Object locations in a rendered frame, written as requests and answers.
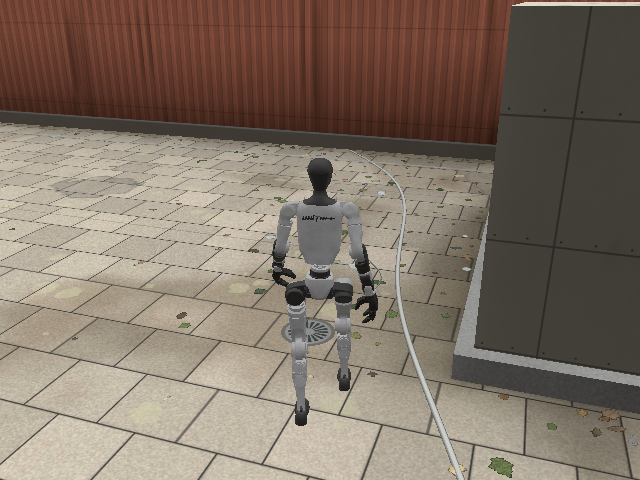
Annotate humanoid robot head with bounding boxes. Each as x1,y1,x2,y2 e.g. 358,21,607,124
303,158,337,206

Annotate left robot upper arm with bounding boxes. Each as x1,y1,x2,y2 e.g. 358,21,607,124
274,201,300,254

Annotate robot left forearm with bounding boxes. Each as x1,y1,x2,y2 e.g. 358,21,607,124
272,239,286,272

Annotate right robot hand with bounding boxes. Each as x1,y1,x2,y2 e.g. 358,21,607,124
355,293,378,323

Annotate robot right forearm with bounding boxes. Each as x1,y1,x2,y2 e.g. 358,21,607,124
355,244,376,296

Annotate robot left thigh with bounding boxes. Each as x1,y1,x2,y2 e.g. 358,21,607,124
285,280,309,360

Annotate right robot upper arm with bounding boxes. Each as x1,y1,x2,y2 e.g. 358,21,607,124
340,201,364,259

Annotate left robot hand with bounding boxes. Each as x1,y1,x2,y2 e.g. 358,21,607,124
272,268,296,287

